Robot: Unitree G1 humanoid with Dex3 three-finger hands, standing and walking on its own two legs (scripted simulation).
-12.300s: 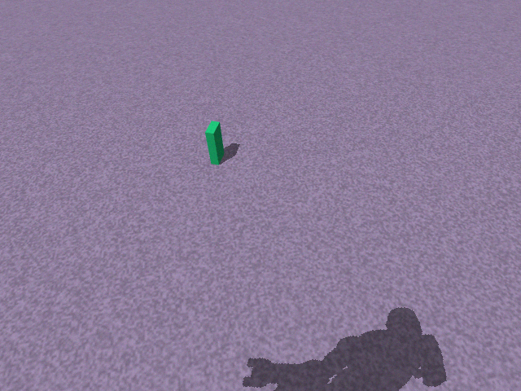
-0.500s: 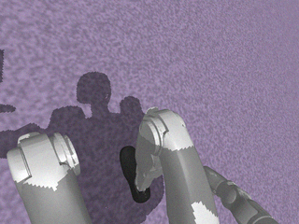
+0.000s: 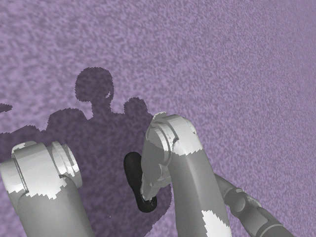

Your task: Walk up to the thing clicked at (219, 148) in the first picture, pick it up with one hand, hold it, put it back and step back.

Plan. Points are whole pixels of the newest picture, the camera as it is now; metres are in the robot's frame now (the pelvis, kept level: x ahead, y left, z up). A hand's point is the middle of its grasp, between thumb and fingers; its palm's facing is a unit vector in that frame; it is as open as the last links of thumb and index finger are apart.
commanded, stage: close in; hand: left
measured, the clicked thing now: out of the picture +0.46 +0.34 -0.18
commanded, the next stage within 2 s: rest palm in 0.14 s
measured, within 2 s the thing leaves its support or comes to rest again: leaves its support in 1.64 s
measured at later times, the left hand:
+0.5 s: hand out of the picture +0.44 +0.34 -0.16, palm faces +0.52 -0.86 +0.00, open 16.8 cm
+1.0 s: hand out of the picture +0.46 +0.35 -0.15, palm faces +0.53 -0.84 -0.02, open 8.5 cm
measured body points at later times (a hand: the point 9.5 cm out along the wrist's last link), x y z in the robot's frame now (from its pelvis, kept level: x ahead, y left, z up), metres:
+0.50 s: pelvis +0.00 +0.00 +0.00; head +0.23 +0.19 +0.33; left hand +0.41 +0.38 -0.15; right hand +0.16 -0.25 -0.04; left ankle +0.08 +0.12 -0.25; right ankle +0.15 -0.14 -0.25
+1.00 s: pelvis +0.00 +0.00 +0.01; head +0.24 +0.19 +0.33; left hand +0.42 +0.39 -0.15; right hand +0.15 -0.25 -0.03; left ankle +0.08 +0.12 -0.25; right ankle +0.15 -0.14 -0.25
